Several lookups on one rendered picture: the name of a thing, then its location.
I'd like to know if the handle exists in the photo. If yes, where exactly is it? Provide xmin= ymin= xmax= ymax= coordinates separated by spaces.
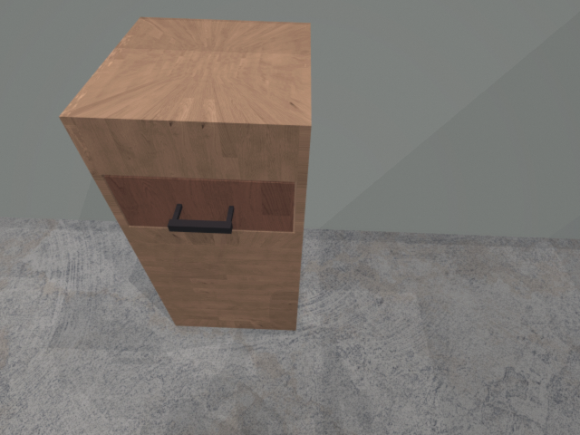
xmin=168 ymin=204 xmax=234 ymax=234

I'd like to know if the cabinet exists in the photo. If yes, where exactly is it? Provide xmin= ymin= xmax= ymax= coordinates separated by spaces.
xmin=59 ymin=17 xmax=312 ymax=331

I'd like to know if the drawer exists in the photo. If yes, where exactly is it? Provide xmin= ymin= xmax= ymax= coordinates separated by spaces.
xmin=104 ymin=175 xmax=295 ymax=232

